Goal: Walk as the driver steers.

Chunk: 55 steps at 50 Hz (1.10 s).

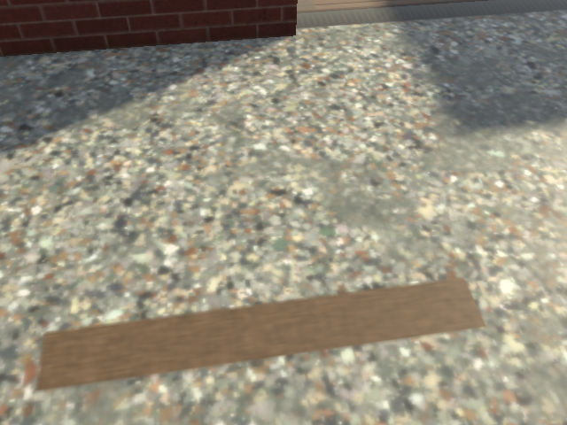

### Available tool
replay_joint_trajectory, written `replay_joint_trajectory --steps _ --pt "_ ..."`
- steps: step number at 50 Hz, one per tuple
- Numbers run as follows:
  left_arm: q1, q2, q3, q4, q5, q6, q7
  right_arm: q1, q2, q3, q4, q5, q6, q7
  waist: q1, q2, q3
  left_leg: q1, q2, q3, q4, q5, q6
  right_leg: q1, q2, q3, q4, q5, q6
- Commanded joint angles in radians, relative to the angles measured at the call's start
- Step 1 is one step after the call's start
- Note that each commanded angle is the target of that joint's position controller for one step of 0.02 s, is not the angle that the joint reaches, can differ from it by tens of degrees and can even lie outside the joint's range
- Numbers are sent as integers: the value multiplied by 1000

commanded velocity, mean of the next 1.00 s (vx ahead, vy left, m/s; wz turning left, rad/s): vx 0.31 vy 0.00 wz -0.01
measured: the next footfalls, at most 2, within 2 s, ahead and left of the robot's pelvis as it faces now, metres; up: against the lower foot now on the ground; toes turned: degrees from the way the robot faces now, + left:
left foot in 0.86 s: +0.46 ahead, +0.12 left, -0.12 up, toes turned +1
right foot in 1.30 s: +0.68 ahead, -0.14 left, -0.12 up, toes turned -2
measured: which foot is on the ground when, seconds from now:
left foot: down 0.00-0.40, up 0.42-0.84, down 0.86-1.00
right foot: down 0.00-0.86, up 0.88-1.00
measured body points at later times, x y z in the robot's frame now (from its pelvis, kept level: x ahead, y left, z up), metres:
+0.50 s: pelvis +0.08 -0.04 +0.01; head +0.08 -0.04 +0.46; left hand +0.10 +0.18 -0.14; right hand +0.11 -0.29 -0.14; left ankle +0.02 +0.08 -0.67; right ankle +0.02 -0.14 -0.73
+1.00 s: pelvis +0.36 +0.02 -0.12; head +0.39 +0.02 +0.32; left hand +0.35 +0.28 -0.27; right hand +0.48 -0.22 -0.26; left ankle +0.42 +0.12 -0.85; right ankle +0.25 -0.12 -0.66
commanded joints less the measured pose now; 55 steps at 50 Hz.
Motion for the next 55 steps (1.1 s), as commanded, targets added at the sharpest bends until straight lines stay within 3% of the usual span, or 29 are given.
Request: replay_joint_trajectory --steps 1,7,9,11,14,16,19,20,21,22,24,27,28,31,33,35,37,38,39,41,43,44,45,46,48,49,51,53,55 --pt "-87 103 22 -63 -8 -17 0 14 -144 -51 -35 -3 -21 -23 -37 22 11 101 89 -89 -141 217 10 -55 -1 3 -134 128 -25" --pt "-42 87 19 -13 3 -8 -4 -4 -127 -63 -14 -10 -13 -27 -17 17 -13 153 69 -71 -141 319 12 1 5 -22 -144 167 -31" --pt "-25 126 36 -4 20 -3 5 50 -183 -90 12 -21 -7 -41 -33 34 22 143 81 -99 -207 -21 54 -17 23 -43 -134 -60 -49" --pt "-28 120 44 -8 56 -11 37 151 -205 -116 46 -50 -16 -82 -68 97 90 150 205 -270 -313 -406 178 -109 28 -44 -46 -224 -96" --pt "-139 15 13 -45 60 -41 65 180 -99 -82 60 -35 -26 -138 -89 112 132 219 369 -452 -411 -381 270 -147 7 -61 -13 -80 -136" --pt "-121 6 13 -46 51 -63 62 81 -124 -83 35 -35 -16 -143 -41 104 123 112 313 -349 -405 -306 244 62 33 -99 -73 -28 -165" --pt "75 31 24 7 78 -96 39 8 -132 -83 27 -84 -10 -131 55 51 109 -79 189 -199 -185 -243 217 331 31 -64 -94 -20 -212" --pt "195 57 28 36 90 -105 41 -43 -93 -77 6 -101 -22 -123 112 -64 98 -205 90 -121 54 -193 171 411 -86 138 -194 -97 -287" --pt "361 101 29 64 96 -110 41 -76 -23 -61 -22 -113 -37 -117 165 -226 49 -392 -30 -86 383 -283 99 560 -272 504 -349 -66 -421" --pt "400 92 19 82 103 -115 39 -98 5 -51 -23 -90 -50 -119 176 -95 157 -578 -8 -258 437 -236 121 597 -341 539 -418 -136 -430" --pt "247 48 1 52 77 -110 25 -46 -52 -67 14 -82 -51 -127 95 11 173 -574 47 -209 560 -96 106 542 -293 373 -401 -108 -377" --pt "205 -41 -31 52 84 -94 41 -37 1 -52 8 -106 -25 -114 34 13 187 -416 107 -140 451 64 101 330 -201 158 -386 95 -315" --pt "203 -65 -38 57 101 -90 50 -34 25 -40 11 -108 -16 -103 23 -13 188 -384 123 -140 418 180 97 278 -183 121 -372 117 -293" --pt "224 -47 -51 72 101 -108 50 -109 35 -23 -27 -94 -9 -93 41 -19 141 -310 136 -133 91 646 44 184 -102 28 -283 142 -271" --pt "291 -13 -47 119 102 -98 30 -165 30 -8 -53 -90 -1 -97 57 -17 157 -194 138 -100 -17 725 17 62 -98 25 -261 99 -271" --pt "357 -43 -60 150 102 -95 17 -185 17 4 -63 -104 8 -102 60 2 199 -191 153 -108 -43 721 18 42 -133 67 -209 84 -287" --pt "406 -31 -59 167 83 -91 24 -261 -9 9 -85 -115 20 -101 92 17 221 -268 166 -108 -120 663 22 152 -150 101 -142 58 -280" --pt "210 105 -2 113 -95 -68 94 -392 -118 -32 -132 100 6 -102 81 -10 284 -330 134 -147 -151 570 -15 115 -149 132 -38 152 -224" --pt "246 112 0 126 -84 -55 116 -410 -86 -17 -128 110 2 -95 92 21 240 -330 138 -140 -182 566 -27 182 -151 116 31 196 -211" --pt "319 97 14 158 -34 -32 116 -313 -68 -18 -83 63 -10 -79 82 15 126 -143 105 -90 -204 544 -10 204 -131 103 210 374 -199" --pt "282 48 11 160 -14 -39 88 105 -136 -58 59 32 -7 -82 -118 46 -87 411 81 -36 -130 658 53 -41 -46 46 648 444 -146" --pt "344 -61 -6 184 -22 -63 67 297 -194 -65 128 7 -2 -84 -160 314 -253 827 269 -175 138 1036 144 -431 94 8 1173 -424 -82" --pt "413 -2 -14 149 -84 -100 57 373 -221 -63 139 25 -6 -82 -197 390 -484 991 429 -500 107 883 314 -591 120 172 1362 -499 -83" --pt "292 -4 -17 64 -119 -120 59 411 -267 -73 167 22 8 -94 -195 376 -517 964 509 -709 -120 292 362 -724 68 141 1350 -410 -77" --pt "63 38 -10 -4 -76 -96 96 117 -139 -35 89 -10 9 -122 -121 20 -212 523 444 -654 -301 -10 280 -729 -48 30 1166 -148 -75" --pt "72 22 -9 -12 -42 -72 107 3 -156 -34 64 -24 -4 -121 -58 -19 -156 294 467 -682 -305 94 301 -625 -72 40 1156 -120 -65" --pt "85 18 10 -19 -17 -43 104 -125 -92 -5 65 -20 -25 -112 33 8 -12 -54 365 -472 -338 220 223 -458 -133 103 864 11 -73" --pt "64 7 12 -49 -8 -44 108 -80 -126 -13 92 -21 -19 -136 34 97 40 -176 255 -276 -384 344 200 -357 -115 57 584 119 -44" --pt "-23 28 12 -80 0 -52 94 -53 -154 -21 99 -13 -18 -158 22 94 24 -210 199 -171 -387 386 174 -224 -90 21 321 304 -43"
